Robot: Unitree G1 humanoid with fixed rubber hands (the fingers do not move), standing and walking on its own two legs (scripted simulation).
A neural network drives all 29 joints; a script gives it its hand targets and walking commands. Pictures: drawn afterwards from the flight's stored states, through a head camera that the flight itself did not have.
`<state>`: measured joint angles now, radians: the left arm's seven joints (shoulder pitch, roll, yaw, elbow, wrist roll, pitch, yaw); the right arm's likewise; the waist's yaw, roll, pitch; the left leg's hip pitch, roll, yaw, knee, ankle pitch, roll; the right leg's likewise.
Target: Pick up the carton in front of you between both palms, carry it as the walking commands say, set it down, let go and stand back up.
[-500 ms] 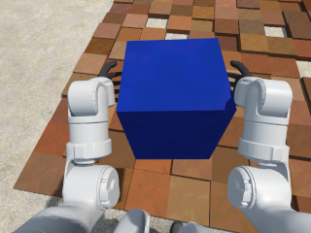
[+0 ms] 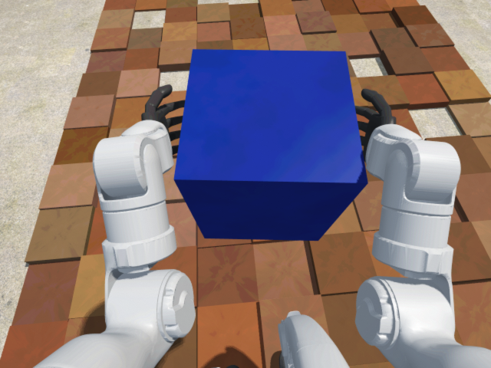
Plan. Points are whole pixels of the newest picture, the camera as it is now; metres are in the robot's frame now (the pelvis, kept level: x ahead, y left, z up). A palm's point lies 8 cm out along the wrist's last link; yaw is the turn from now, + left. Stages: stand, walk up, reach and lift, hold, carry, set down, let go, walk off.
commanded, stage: carry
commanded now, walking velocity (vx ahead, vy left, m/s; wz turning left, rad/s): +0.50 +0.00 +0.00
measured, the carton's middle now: (264, 158) +0.41 -0.05 +0.07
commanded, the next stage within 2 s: none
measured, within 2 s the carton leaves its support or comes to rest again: neither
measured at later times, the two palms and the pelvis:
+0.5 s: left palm (114, 55) +0.61 +0.19 +0.13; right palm (280, 23) +0.65 -0.11 +0.14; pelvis +0.25 -0.02 +0.00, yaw +3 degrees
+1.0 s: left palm (145, 36) +0.66 +0.14 +0.13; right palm (303, 21) +0.68 -0.16 +0.13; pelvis +0.32 -0.02 +0.01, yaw +2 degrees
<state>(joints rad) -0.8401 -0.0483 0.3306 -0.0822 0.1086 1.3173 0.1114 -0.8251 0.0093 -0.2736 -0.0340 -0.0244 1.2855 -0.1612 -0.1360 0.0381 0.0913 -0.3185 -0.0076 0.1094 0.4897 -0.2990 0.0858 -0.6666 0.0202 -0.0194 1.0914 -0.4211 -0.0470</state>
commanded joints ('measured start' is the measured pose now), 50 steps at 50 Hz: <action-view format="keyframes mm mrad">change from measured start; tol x32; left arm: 1 -607 -833 -612 46 -266 -34 -131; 15 -884 -1090 -690 5 -559 2 -217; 50 -437 -989 -800 65 -459 -162 -199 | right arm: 1 -888 1065 725 -126 541 3 292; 50 -491 1017 736 12 404 -108 278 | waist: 1 34 74 -618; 9 230 -288 -746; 27 130 171 -708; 50 138 -12 -631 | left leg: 1 517 241 -269 -26 698 140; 6 198 131 -6 227 837 -15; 9 -318 -71 -122 842 -271 -71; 22 -3 -31 -34 -68 385 -66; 26 561 322 -235 -16 1395 -14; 50 338 147 -112 3 925 4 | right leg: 1 -25 6 -44 -243 78 2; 6 557 49 -153 -598 501 -54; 9 968 -367 436 -580 1230 -324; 21 729 -177 59 -538 937 -122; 27 160 -50 33 -316 -155 48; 50 438 -68 29 -548 398 26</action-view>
